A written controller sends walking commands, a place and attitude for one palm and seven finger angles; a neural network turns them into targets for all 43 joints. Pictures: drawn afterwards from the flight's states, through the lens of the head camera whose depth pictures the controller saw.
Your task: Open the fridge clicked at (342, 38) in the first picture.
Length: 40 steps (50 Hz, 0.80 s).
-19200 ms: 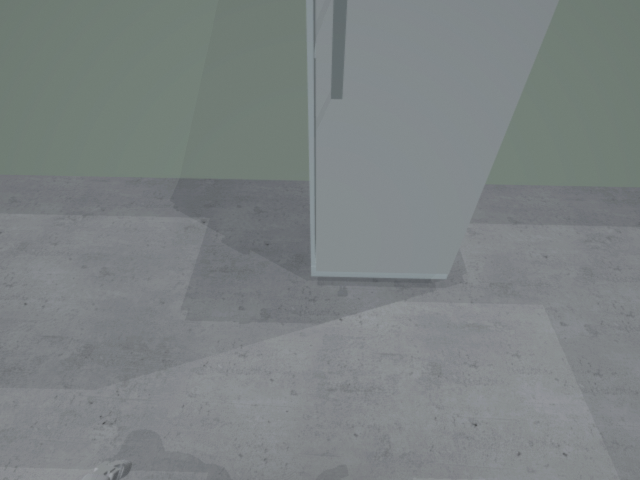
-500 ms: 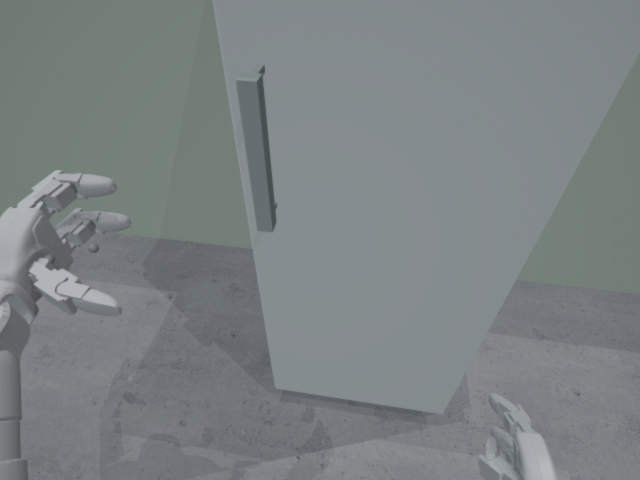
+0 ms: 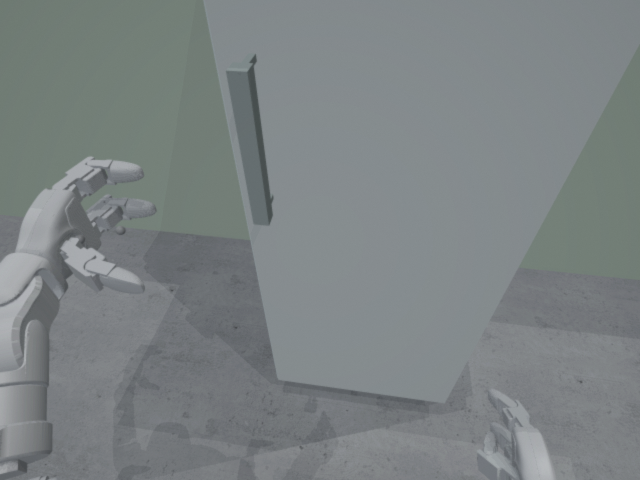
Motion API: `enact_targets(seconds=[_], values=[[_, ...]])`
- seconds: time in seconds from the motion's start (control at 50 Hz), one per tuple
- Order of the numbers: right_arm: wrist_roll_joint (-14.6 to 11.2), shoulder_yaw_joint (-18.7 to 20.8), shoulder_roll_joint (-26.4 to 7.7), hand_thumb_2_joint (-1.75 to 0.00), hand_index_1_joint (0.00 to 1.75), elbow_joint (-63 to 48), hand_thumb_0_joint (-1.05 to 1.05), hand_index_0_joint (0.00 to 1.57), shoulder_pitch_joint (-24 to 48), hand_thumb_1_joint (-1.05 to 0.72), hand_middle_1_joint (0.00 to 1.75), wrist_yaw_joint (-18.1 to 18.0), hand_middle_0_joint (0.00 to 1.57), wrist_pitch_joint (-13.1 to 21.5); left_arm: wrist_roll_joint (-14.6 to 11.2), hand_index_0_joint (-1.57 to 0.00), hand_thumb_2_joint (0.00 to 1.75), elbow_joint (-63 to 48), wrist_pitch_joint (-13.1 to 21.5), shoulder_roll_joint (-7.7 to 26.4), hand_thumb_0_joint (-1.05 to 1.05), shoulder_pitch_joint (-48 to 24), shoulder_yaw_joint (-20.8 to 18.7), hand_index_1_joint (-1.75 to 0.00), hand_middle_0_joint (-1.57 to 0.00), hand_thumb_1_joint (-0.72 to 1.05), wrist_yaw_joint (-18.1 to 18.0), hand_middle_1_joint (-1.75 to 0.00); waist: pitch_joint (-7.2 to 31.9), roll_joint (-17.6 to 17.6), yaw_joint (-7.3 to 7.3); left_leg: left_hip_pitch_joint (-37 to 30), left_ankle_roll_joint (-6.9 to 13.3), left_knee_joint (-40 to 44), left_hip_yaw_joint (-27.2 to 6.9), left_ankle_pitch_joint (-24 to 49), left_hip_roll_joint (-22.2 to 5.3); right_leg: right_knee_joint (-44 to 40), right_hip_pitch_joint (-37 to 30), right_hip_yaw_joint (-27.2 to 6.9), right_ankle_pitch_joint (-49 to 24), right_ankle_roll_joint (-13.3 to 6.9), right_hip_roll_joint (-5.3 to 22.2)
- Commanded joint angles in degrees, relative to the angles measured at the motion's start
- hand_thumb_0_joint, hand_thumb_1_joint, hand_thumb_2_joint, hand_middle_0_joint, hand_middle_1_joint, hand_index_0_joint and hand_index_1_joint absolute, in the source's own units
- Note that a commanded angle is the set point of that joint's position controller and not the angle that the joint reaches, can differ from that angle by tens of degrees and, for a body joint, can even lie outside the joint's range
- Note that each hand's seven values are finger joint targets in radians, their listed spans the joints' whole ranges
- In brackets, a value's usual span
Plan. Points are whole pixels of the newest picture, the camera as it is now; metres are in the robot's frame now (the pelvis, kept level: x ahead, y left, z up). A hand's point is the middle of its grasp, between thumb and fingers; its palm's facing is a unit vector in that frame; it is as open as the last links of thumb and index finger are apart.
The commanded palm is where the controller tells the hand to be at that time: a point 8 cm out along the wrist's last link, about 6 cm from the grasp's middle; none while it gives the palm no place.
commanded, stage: move the hooked fingers beside the handle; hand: left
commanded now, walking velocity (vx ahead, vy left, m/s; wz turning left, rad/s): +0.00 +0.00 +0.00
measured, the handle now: (257, 147) +0.51 +0.15 +0.17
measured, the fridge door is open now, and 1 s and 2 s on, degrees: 0 0 0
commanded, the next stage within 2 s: none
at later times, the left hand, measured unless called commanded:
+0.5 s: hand (144, 205) +0.35 +0.24 +0.19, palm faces +0.02 -1.00 -0.04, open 14.0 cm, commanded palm +0.33 +0.29 +0.19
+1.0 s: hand (187, 178) +0.41 +0.22 +0.19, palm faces +0.00 -1.00 -0.03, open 14.0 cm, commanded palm +0.39 +0.27 +0.19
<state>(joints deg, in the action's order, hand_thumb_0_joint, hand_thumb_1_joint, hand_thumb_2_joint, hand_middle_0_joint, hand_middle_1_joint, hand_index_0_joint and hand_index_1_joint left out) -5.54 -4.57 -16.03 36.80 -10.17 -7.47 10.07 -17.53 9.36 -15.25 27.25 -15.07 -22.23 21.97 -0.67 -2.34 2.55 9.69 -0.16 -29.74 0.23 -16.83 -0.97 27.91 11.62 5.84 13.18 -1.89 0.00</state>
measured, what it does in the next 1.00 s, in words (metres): stands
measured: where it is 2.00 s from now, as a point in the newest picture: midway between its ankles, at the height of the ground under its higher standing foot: outside the picture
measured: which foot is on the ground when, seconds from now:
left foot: down 0.00-1.00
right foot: down 0.00-1.00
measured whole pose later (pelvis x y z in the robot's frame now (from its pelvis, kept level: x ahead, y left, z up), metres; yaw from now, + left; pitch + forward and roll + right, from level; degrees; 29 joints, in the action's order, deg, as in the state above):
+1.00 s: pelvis +0.01 +0.01 +0.00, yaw -1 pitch +1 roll +0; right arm -5.3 -2.7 -16.2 38.9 -15.1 -7.0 6.0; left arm -12.8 28.8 -12.8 25.8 -32.6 -17.2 15.9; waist 1.3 -1.7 -1.0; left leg 11.9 0.2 -28.0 1.5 -16.6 -0.8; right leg 26.9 14.6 4.5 12.8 -1.5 0.0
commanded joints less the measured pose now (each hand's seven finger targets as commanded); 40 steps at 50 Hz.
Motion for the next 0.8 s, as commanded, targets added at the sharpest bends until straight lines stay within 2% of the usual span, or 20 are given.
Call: enact_targets(seconds=[0.0,0.04,0.06,0.14,0.18,0.24,0.3,0.34,0.38,0.4,0.44,0.48,0.52,0.56,0.6,0.62,0.66,0.7,0.72,0.78], values=[[0.32,3.36,-6.92,-0.90,0.30,-10.20,0.00,0.20,7.91,-0.90,0.30,-0.19,0.20,3.29,-0.73,-0.30,0.30,-11.50,3.99,17.12,0.00,-20.91,-6.68,-1.20,-0.30,-0.50,-0.99,-1.20,14.95,-1.24,0.18,-0.38,1.32,4.40,-1.63,12.16,0.85,-3.58,-6.96,-4.84,-8.93,0.48,1.22],[0.28,3.28,-6.53,-0.90,0.30,-10.66,0.00,0.20,7.69,-0.90,0.30,0.11,0.20,3.24,-0.85,-0.30,0.30,-11.54,3.72,14.26,0.00,-19.11,-4.89,-1.20,-0.30,-0.50,-1.29,-1.20,14.36,-2.61,0.31,-0.97,1.08,4.74,-1.63,13.51,0.94,-2.80,-6.64,-3.94,-11.21,0.25,0.72],[0.26,3.42,-6.82,-0.90,0.30,-10.81,0.00,0.20,7.37,-0.90,0.30,0.21,0.20,3.09,-0.73,-0.30,0.30,-11.95,3.50,14.46,0.00,-18.71,-5.12,-1.20,-0.30,-0.50,-1.44,-1.20,15.12,-2.99,0.44,-1.39,1.02,4.78,-1.66,14.74,0.97,-2.43,-6.91,-3.57,-12.66,0.17,0.51],[0.09,3.58,-6.91,-0.90,0.30,-10.59,0.00,0.20,6.70,-0.90,0.30,0.54,0.20,2.37,-0.47,-0.30,0.30,-11.03,2.00,12.47,0.00,-17.25,-3.68,-1.20,-0.30,-0.50,-1.95,-1.20,12.67,-0.41,-0.16,-0.77,1.03,4.70,-1.34,15.68,0.56,-2.41,-5.58,-3.17,-14.28,0.43,0.32],[0.35,3.91,-7.50,-0.90,0.30,-10.51,0.00,0.20,6.80,-0.90,0.30,0.52,0.20,2.17,-0.47,-0.30,0.30,-11.32,1.68,14.84,0.00,-17.06,-5.98,-1.20,-0.30,-0.50,-2.56,-1.20,13.34,1.02,0.40,-0.52,1.21,4.14,-1.09,16.12,0.45,-2.24,-6.26,-3.68,-14.70,0.24,0.52],[0.35,3.79,-7.21,-0.90,0.30,-10.10,0.00,0.20,6.34,-0.90,0.30,0.24,0.20,1.56,-0.08,-0.30,0.30,-10.02,1.39,14.74,0.00,-20.30,-5.95,-1.20,-0.30,-0.50,-3.16,-1.20,12.62,2.15,-0.50,0.02,1.34,4.46,-1.04,14.85,0.63,-2.73,-5.30,-3.69,-13.47,0.58,0.46],[0.42,3.74,-6.69,-0.90,0.30,-10.00,0.00,0.20,6.77,-0.90,0.30,0.00,0.20,1.69,0.66,-0.30,0.30,-13.82,3.07,13.11,0.00,-27.41,-2.71,-1.20,-0.30,-0.50,-3.84,-1.20,13.90,-3.37,-1.45,-2.49,1.14,4.32,-1.07,14.75,0.60,-3.07,-4.25,-4.24,-12.42,0.30,0.55],[0.39,3.73,-6.62,-0.90,0.30,-9.61,0.00,0.20,6.11,-0.90,0.30,-0.25,0.20,1.70,0.79,-0.30,0.30,-13.32,4.16,11.66,0.00,-27.93,-1.12,-1.20,-0.30,-0.50,-3.97,-1.20,14.12,-4.30,-1.87,-3.52,0.95,4.33,-1.38,15.91,0.60,-2.84,-4.09,-3.61,-13.29,0.15,0.13],[0.49,4.01,-7.07,-0.90,0.30,-8.85,0.00,0.20,5.58,-0.90,0.30,-0.42,0.20,1.63,1.06,-0.30,0.30,-12.48,4.84,12.80,0.00,-28.31,-1.48,-1.20,-0.30,-0.50,-3.84,-1.20,15.30,-3.42,-2.02,-4.21,0.96,3.94,-1.29,16.91,0.38,-2.71,-4.57,-3.68,-14.25,0.02,0.12],[0.44,3.81,-6.77,-0.90,0.30,-9.22,0.00,0.20,5.75,-0.90,0.30,-0.43,0.20,1.65,1.07,-0.30,0.30,-12.49,4.75,11.90,0.00,-29.01,-0.54,-1.20,-0.30,-0.50,-3.67,-1.20,15.74,-3.86,-1.90,-3.93,1.01,4.36,-1.51,16.19,0.56,-2.86,-4.47,-3.59,-13.60,0.16,0.28],[0.24,3.75,-6.84,-0.90,0.30,-8.44,0.00,0.20,5.32,-0.90,0.30,-0.57,0.20,1.30,1.08,-0.30,0.30,-7.73,3.98,10.70,0.00,-28.22,0.34,-1.20,-0.30,-0.50,-3.47,-1.20,13.44,-1.45,-2.26,-2.50,1.02,4.66,-1.61,14.32,0.57,-3.18,-3.45,-3.25,-12.10,0.27,0.15],[0.20,3.91,-7.52,-0.90,0.30,-7.67,0.00,0.20,4.90,-0.90,0.30,-0.58,0.20,0.82,1.31,-0.30,0.30,-3.81,2.86,12.06,0.00,-27.86,-0.50,-1.20,-0.30,-0.50,-3.57,-1.20,12.41,0.51,-2.07,-1.28,1.14,4.58,-1.57,13.57,0.48,-3.34,-3.01,-3.32,-11.31,0.16,0.27],[0.03,3.79,-7.02,-0.90,0.30,-8.07,0.00,0.20,5.04,-0.90,0.30,-0.49,0.20,0.60,1.63,-0.30,0.30,-2.84,2.06,10.66,0.00,-30.41,0.97,-1.20,-0.30,-0.50,-3.86,-1.20,12.89,0.08,-2.27,-1.09,1.05,5.02,-1.76,12.77,0.58,-3.47,-2.71,-3.20,-10.15,0.24,0.42],[0.22,3.96,-7.26,-0.90,0.30,-8.26,0.00,0.20,4.74,-0.90,0.30,-0.33,0.20,0.21,1.87,-0.30,0.30,-2.15,1.74,12.24,0.00,-30.50,-0.64,-1.20,-0.30,-0.50,-4.56,-1.20,14.65,0.51,-1.74,-0.92,0.98,4.89,-1.78,13.79,0.68,-3.11,-3.64,-3.22,-11.26,0.20,0.47],[0.37,3.94,-7.20,-0.90,0.30,-8.19,0.00,0.20,4.45,-0.90,0.30,-0.17,0.20,-0.10,2.36,-0.30,0.30,-2.78,2.73,13.04,0.00,-34.40,-0.61,-1.20,-0.30,-0.50,-5.39,-1.20,15.69,-0.44,-2.00,-1.37,1.01,4.79,-1.74,14.90,0.52,-3.11,-3.81,-3.41,-12.10,0.09,0.58],[0.38,3.90,-6.91,-0.90,0.30,-8.17,0.00,0.20,4.23,-0.90,0.30,-0.14,0.20,-0.11,2.47,-0.30,0.30,-2.44,3.33,11.53,0.00,-35.36,0.53,-1.20,-0.30,-0.50,-5.74,-1.20,15.92,0.45,-2.48,-1.73,1.03,4.70,-1.66,15.12,0.51,-3.02,-3.87,-3.44,-12.44,0.14,0.44],[0.50,3.94,-6.83,-0.90,0.30,-8.12,0.00,0.20,3.87,-0.90,0.30,-0.05,0.20,-0.16,2.62,-0.30,0.30,-2.77,4.66,11.03,0.00,-37.09,1.15,-1.20,-0.30,-0.50,-6.25,-1.20,16.33,-0.89,-2.65,-2.14,0.94,4.67,-1.51,15.22,0.53,-3.05,-3.85,-3.62,-12.81,0.11,0.35],[0.71,4.13,-7.14,-0.90,0.30,-7.72,0.00,0.20,3.32,-0.90,0.30,-0.02,0.20,-0.15,3.08,-0.30,0.30,-2.29,6.04,13.62,0.00,-39.09,-0.50,-1.20,-0.30,-0.50,-6.74,-1.20,17.91,-0.79,-2.48,-2.11,1.08,4.68,-1.58,15.40,0.42,-3.08,-4.73,-3.96,-13.10,0.04,0.47],[0.62,4.09,-7.13,-0.90,0.30,-7.51,0.00,0.20,2.98,-0.90,0.30,-0.11,0.20,-0.32,3.26,-0.30,0.30,0.13,6.06,13.15,0.00,-38.17,-0.40,-1.20,-0.30,-0.50,-6.77,-1.20,16.97,0.61,-2.70,-1.50,1.19,4.70,-1.32,15.16,0.43,-3.06,-4.58,-3.78,-13.09,0.11,0.34],[0.59,4.40,-7.73,-0.90,0.30,-6.46,0.00,0.20,1.89,-0.90,0.30,-0.10,0.20,-0.78,3.68,-0.30,0.30,4.48,5.97,14.25,0.00,-38.45,-0.78,-1.20,-0.30,-0.50,-6.50,-1.20,16.11,0.79,-2.80,-0.11,1.22,4.68,-0.87,14.46,0.41,-3.37,-4.69,-4.16,-13.05,0.06,0.54]])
